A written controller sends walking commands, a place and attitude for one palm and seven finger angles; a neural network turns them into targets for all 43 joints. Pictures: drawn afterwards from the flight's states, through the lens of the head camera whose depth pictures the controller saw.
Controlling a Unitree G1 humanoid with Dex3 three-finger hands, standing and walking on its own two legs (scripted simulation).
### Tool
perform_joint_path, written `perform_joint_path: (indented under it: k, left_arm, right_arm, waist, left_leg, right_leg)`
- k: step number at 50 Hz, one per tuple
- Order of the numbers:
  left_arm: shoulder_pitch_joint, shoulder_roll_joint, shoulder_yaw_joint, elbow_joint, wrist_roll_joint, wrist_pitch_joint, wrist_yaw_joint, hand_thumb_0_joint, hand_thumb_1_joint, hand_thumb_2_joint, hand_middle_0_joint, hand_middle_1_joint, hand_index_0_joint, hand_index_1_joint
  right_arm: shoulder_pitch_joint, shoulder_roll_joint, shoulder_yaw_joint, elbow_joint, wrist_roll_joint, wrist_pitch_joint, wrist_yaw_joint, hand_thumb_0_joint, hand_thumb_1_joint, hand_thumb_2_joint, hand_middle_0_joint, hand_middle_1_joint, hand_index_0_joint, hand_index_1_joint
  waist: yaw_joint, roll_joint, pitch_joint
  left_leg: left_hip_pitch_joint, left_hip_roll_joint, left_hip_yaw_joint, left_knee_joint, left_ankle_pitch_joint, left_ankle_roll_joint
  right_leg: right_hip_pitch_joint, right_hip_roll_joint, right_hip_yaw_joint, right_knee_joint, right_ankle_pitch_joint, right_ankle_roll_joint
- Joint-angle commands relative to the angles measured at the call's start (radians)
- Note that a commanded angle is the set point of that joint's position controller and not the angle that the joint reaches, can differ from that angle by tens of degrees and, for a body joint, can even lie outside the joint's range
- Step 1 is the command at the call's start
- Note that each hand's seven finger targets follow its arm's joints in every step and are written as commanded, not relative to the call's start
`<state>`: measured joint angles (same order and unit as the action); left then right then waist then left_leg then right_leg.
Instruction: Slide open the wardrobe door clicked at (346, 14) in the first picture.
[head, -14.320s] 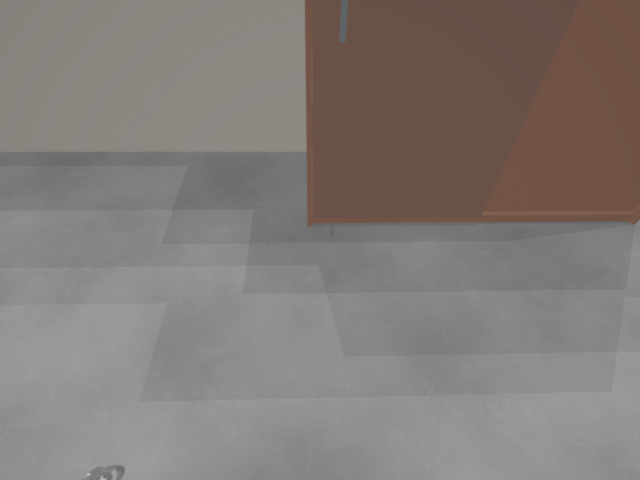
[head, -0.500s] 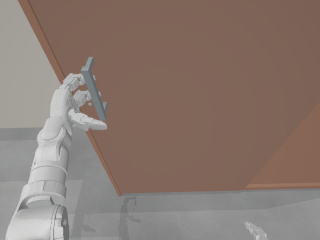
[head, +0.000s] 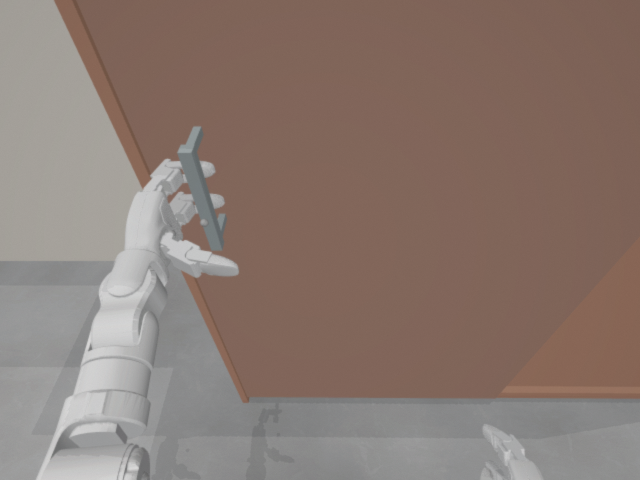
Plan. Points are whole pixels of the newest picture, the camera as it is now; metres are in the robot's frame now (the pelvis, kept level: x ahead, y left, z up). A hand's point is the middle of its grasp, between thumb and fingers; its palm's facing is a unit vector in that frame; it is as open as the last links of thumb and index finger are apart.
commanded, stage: slide the fingers in behind the handle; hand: left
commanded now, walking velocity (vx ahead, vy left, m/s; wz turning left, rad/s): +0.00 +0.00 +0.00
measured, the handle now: (207, 193) +0.44 +0.19 +0.13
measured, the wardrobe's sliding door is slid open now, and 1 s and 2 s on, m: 0.00 0.00 0.00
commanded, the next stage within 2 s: grip the handle and tug to test in 0.86 s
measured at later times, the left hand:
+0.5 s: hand (214, 224) +0.38 +0.16 +0.14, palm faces +0.06 -1.00 +0.01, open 14.0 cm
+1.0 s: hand (211, 224) +0.37 +0.16 +0.14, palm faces +0.05 -1.00 +0.02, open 14.2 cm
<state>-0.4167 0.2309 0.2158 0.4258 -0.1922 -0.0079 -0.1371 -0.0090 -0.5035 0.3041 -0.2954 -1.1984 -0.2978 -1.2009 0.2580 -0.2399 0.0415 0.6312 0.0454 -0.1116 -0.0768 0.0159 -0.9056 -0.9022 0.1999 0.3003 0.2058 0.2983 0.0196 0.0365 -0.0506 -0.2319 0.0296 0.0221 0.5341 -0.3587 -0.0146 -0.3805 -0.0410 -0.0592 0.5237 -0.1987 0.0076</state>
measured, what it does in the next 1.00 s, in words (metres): stands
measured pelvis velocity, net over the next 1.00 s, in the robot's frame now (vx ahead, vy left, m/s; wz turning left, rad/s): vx -0.01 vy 0.00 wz -0.02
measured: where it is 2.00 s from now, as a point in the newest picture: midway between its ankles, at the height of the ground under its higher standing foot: outside the picture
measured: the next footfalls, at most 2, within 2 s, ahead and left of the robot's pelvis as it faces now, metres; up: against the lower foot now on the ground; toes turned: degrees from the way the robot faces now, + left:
none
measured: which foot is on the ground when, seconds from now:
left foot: down 0.00-1.00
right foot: down 0.00-1.00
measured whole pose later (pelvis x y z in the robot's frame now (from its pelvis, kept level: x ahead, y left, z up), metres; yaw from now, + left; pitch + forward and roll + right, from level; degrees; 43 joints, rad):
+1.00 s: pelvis -0.01 +0.00 +0.00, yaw -1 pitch +3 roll +0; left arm -0.43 0.23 0.22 0.45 -0.19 -0.01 -0.11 -0.01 -0.50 0.30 -0.29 -1.20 -0.26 -1.17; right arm 0.27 -0.24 0.04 0.64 0.04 -0.10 -0.08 0.02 -0.91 -0.90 0.20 0.30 0.21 0.30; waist 0.01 0.03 -0.05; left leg -0.23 0.03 0.04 0.52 -0.34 -0.01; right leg -0.38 -0.04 -0.04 0.51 -0.17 0.01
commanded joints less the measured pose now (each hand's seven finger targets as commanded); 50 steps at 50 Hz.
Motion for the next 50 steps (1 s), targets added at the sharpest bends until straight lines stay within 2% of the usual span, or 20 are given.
perform_joint_path:
  k: [1, 8, 11, 14, 18, 19, 25, 29, 31, 32, 33, 34, 35, 38, 43, 44, 45, 47, 48, 50]
  left_arm:
    - [-0.439, 0.161, 0.02, -0.237, -0.001, -0.049, 0.009, 0.0, -0.5, 0.3, -0.3, -1.2, -0.3, -1.2]
    - [-0.431, 0.128, -0.002, -0.23, 0.002, -0.058, 0.028, 0.0, -0.5, 0.3, -0.3, -1.2, -0.3, -1.2]
    - [-0.413, 0.147, 0.021, -0.213, 0.001, -0.052, 0.037, 0.0, -0.5, 0.3, -0.3, -1.2, -0.3, -1.2]
    - [-0.416, 0.173, 0.04, -0.216, 0.012, -0.052, 0.046, 0.0, -0.5, 0.3, -0.3, -1.2, -0.3, -1.2]
    - [-0.44, 0.134, 0.011, -0.209, 0.006, -0.057, 0.044, 0.0, -0.5, 0.3, -0.3, -1.2, -0.3, -1.2]
    - [-0.424, 0.163, 0.038, -0.188, 0.005, -0.058, 0.045, 0.0, -0.5, 0.3, -0.3, -1.2, -0.3, -1.2]
    - [-0.425, 0.175, 0.043, -0.191, 0.006, -0.074, 0.04, 0.0, -0.5, 0.3, -0.3, -1.2, -0.3, -1.2]
    - [-0.406, 0.176, 0.051, -0.191, -0.002, -0.08, 0.036, 0.0, -0.5, 0.3, -0.3, -1.2, -0.3, -1.2]
    - [-0.443, 0.152, 0.023, -0.194, -0.003, -0.079, 0.034, 0.0, -0.5, 0.3, -0.3, -1.2, -0.3, -1.2]
    - [-0.45, 0.183, 0.048, -0.191, -0.002, -0.08, 0.039, 0.0, -0.5, 0.3, -0.3, -1.2, -0.3, -1.2]
    - [-0.442, 0.159, 0.028, -0.183, -0.001, -0.077, 0.036, 0.0, -0.5, 0.3, -0.3, -1.2, -0.3, -1.2]
    - [-0.446, 0.2, 0.061, -0.182, 0.003, -0.081, 0.044, 0.0, -0.5, 0.3, -0.3, -1.2, -0.3, -1.2]
    - [-0.448, 0.17, 0.033, -0.194, 0.004, -0.082, 0.041, 0.0, -0.5, 0.3, -0.3, -1.2, -0.3, -1.2]
    - [-0.428, 0.191, 0.058, -0.188, 0.002, -0.085, 0.038, 0.0, -0.5, 0.3, -0.3, -1.2, -0.3, -1.2]
    - [-0.392, 0.155, 0.035, -0.207, -0.009, -0.084, 0.023, 0.0, -0.5, 0.3, -0.3, -1.2, -0.3, -1.2]
    - [-0.387, 0.187, 0.064, -0.195, -0.012, -0.084, 0.026, 0.0, -0.5, 0.3, -0.3, -1.2, -0.3, -1.2]
    - [-0.399, 0.196, 0.062, -0.211, -0.006, -0.084, 0.026, 0.0, -0.5, 0.3, -0.3, -1.2, -0.3, -1.2]
    - [-0.406, 0.156, 0.034, -0.231, -0.007, -0.084, 0.027, 0.0, -0.5, 0.3, -0.3, -1.2, -0.3, -1.2]
    - [-0.377, 0.183, 0.066, -0.231, -0.007, -0.083, 0.031, 0.0, -0.5, 0.3, -0.3, -1.2, -0.3, -1.2]
    - [-0.362, 0.186, 0.06, -0.238, -0.003, -0.082, 0.03, 0.0, -0.407, 0.34, -0.31, -1.213, -0.31, -1.213]
  right_arm:
    - [-0.056, -0.114, -0.041, -0.132, 0.002, -0.044, -0.017, 0.0, -0.9, -0.9, 0.2, 0.3, 0.2, 0.3]
    - [-0.061, -0.108, -0.041, -0.129, -0.001, -0.047, -0.015, 0.0, -0.9, -0.9, 0.2, 0.3, 0.2, 0.3]
    - [-0.057, -0.113, -0.042, -0.127, -0.002, -0.044, -0.014, 0.0, -0.9, -0.9, 0.2, 0.3, 0.2, 0.3]
    - [-0.066, -0.113, -0.041, -0.133, -0.004, -0.037, -0.014, 0.0, -0.9, -0.9, 0.2, 0.3, 0.2, 0.3]
    - [-0.066, -0.108, -0.039, -0.131, -0.003, -0.039, -0.014, 0.0, -0.9, -0.9, 0.2, 0.3, 0.2, 0.3]
    - [-0.066, -0.114, -0.041, -0.131, -0.003, -0.038, -0.015, 0.0, -0.9, -0.9, 0.2, 0.3, 0.2, 0.3]
    - [-0.065, -0.111, -0.04, -0.129, 0.0, -0.04, -0.016, 0.0, -0.9, -0.9, 0.2, 0.3, 0.2, 0.3]
    - [-0.062, -0.115, -0.044, -0.134, -0.002, -0.042, -0.014, 0.0, -0.9, -0.9, 0.2, 0.3, 0.2, 0.3]
    - [-0.061, -0.112, -0.042, -0.13, 0.001, -0.043, -0.016, 0.0, -0.9, -0.9, 0.2, 0.3, 0.2, 0.3]
    - [-0.055, -0.116, -0.044, -0.126, 0.001, -0.043, -0.017, 0.0, -0.9, -0.9, 0.2, 0.3, 0.2, 0.3]
    - [-0.062, -0.113, -0.042, -0.128, 0.001, -0.043, -0.017, 0.0, -0.9, -0.9, 0.2, 0.3, 0.2, 0.3]
    - [-0.056, -0.118, -0.045, -0.126, 0.001, -0.041, -0.018, 0.0, -0.9, -0.9, 0.2, 0.3, 0.2, 0.3]
    - [-0.063, -0.113, -0.042, -0.131, 0.0, -0.044, -0.016, 0.0, -0.9, -0.9, 0.2, 0.3, 0.2, 0.3]
    - [-0.055, -0.115, -0.046, -0.125, -0.001, -0.043, -0.016, 0.0, -0.9, -0.9, 0.2, 0.3, 0.2, 0.3]
    - [-0.059, -0.114, -0.045, -0.131, 0.0, -0.049, -0.011, 0.0, -0.9, -0.9, 0.2, 0.3, 0.2, 0.3]
    - [-0.054, -0.121, -0.047, -0.13, -0.001, -0.047, -0.012, 0.0, -0.9, -0.9, 0.2, 0.3, 0.2, 0.3]
    - [-0.061, -0.118, -0.045, -0.131, 0.001, -0.044, -0.012, 0.0, -0.9, -0.9, 0.2, 0.3, 0.2, 0.3]
    - [-0.061, -0.112, -0.046, -0.134, -0.001, -0.048, -0.011, 0.0, -0.9, -0.9, 0.2, 0.3, 0.2, 0.3]
    - [-0.053, -0.115, -0.048, -0.133, -0.005, -0.048, -0.011, 0.0, -0.9, -0.9, 0.2, 0.3, 0.2, 0.3]
    - [-0.058, -0.115, -0.046, -0.136, -0.003, -0.044, -0.009, 0.0, -0.9, -0.9, 0.2, 0.3, 0.2, 0.3]
  waist:
    - [-0.022, -0.018, -0.251]
    - [-0.016, -0.026, -0.259]
    - [-0.008, -0.067, -0.266]
    - [0.001, -0.039, -0.267]
    - [-0.011, -0.057, -0.252]
    - [-0.005, -0.064, -0.246]
    - [-0.005, -0.021, -0.249]
    - [0.003, -0.042, -0.265]
    - [-0.013, -0.046, -0.247]
    - [-0.011, -0.055, -0.249]
    - [-0.011, -0.033, -0.242]
    - [-0.009, -0.048, -0.245]
    - [-0.009, -0.017, -0.249]
    - [-0.005, -0.052, -0.263]
    - [-0.001, -0.034, -0.265]
    - [-0.001, -0.067, -0.261]
    - [-0.001, -0.03, -0.26]
    - [-0.004, -0.024, -0.261]
    - [0.006, -0.049, -0.281]
    - [0.003, -0.043, -0.271]
  left_leg:
    - [-0.049, -0.028, 0.008, -0.08, 0.296, 0.022]
    - [-0.042, -0.027, 0.002, -0.08, 0.298, 0.017]
    - [-0.056, -0.026, 0.004, -0.083, 0.293, 0.019]
    - [-0.062, -0.028, 0.007, -0.087, 0.29, 0.02]
    - [-0.068, -0.028, 0.008, -0.091, 0.257, 0.022]
    - [-0.077, -0.027, 0.008, -0.09, 0.247, 0.024]
    - [-0.081, -0.029, 0.012, -0.093, 0.235, 0.023]
    - [-0.08, -0.028, 0.013, -0.093, 0.243, 0.023]
    - [-0.08, -0.027, 0.013, -0.096, 0.227, 0.025]
    - [-0.087, -0.027, 0.011, -0.097, 0.223, 0.024]
    - [-0.086, -0.029, 0.014, -0.097, 0.207, 0.025]
    - [-0.088, -0.028, 0.01, -0.097, 0.213, 0.025]
    - [-0.084, -0.03, 0.013, -0.099, 0.208, 0.025]
    - [-0.086, -0.027, 0.015, -0.097, 0.228, 0.025]
    - [-0.072, -0.027, 0.018, -0.096, 0.256, 0.022]
    - [-0.084, -0.027, 0.015, -0.096, 0.254, 0.024]
    - [-0.08, -0.026, 0.018, -0.099, 0.244, 0.023]
    - [-0.066, -0.026, 0.017, -0.097, 0.258, 0.022]
    - [-0.066, -0.026, 0.015, -0.095, 0.279, 0.022]
    - [-0.069, -0.024, 0.018, -0.098, 0.291, 0.021]
  right_leg:
    - [0.261, 0.022, 0.01, -0.017, 0.269, -0.027]
    - [0.258, 0.025, 0.005, -0.014, 0.256, -0.031]
    - [0.275, 0.023, 0.007, -0.017, 0.26, -0.027]
    - [0.291, 0.021, 0.013, -0.019, 0.251, -0.031]
    - [0.277, 0.024, 0.014, -0.028, 0.226, -0.028]
    - [0.283, 0.023, 0.016, -0.031, 0.212, -0.028]
    - [0.281, 0.022, 0.022, -0.035, 0.199, -0.03]
    - [0.295, 0.024, 0.02, -0.032, 0.21, -0.029]
    - [0.276, 0.025, 0.022, -0.039, 0.198, -0.026]
    - [0.279, 0.025, 0.022, -0.039, 0.192, -0.026]
    - [0.269, 0.024, 0.025, -0.043, 0.174, -0.026]
    - [0.28, 0.024, 0.023, -0.043, 0.172, -0.027]
    - [0.274, 0.022, 0.026, -0.043, 0.17, -0.027]
    - [0.291, 0.025, 0.026, -0.039, 0.198, -0.028]
    - [0.291, 0.025, 0.021, -0.034, 0.233, -0.03]
    - [0.303, 0.026, 0.02, -0.036, 0.228, -0.028]
    - [0.293, 0.023, 0.024, -0.038, 0.217, -0.028]
    - [0.287, 0.025, 0.022, -0.036, 0.232, -0.029]
    - [0.304, 0.026, 0.019, -0.029, 0.254, -0.03]
    - [0.31, 0.024, 0.02, -0.029, 0.265, -0.029]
